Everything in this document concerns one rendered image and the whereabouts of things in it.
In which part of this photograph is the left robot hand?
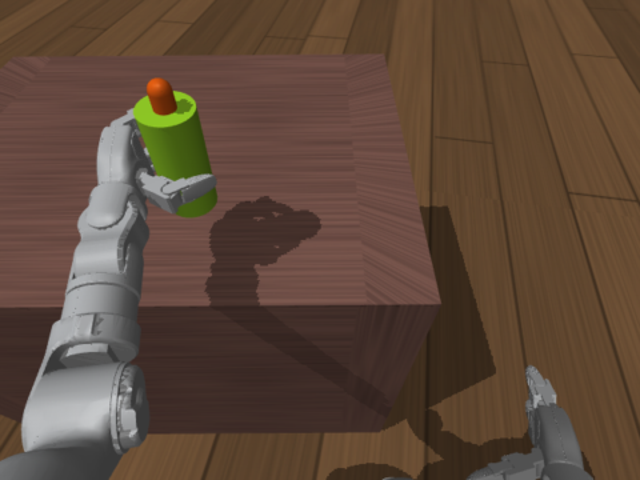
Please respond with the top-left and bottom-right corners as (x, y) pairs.
(97, 108), (217, 214)

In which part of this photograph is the right robot arm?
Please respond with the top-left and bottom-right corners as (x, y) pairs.
(540, 463), (594, 480)

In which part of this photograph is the bottle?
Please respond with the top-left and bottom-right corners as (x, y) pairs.
(133, 78), (218, 218)

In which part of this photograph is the right robot hand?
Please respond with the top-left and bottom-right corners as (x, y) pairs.
(466, 365), (584, 480)

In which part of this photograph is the left robot arm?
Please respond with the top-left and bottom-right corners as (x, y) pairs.
(0, 182), (150, 480)

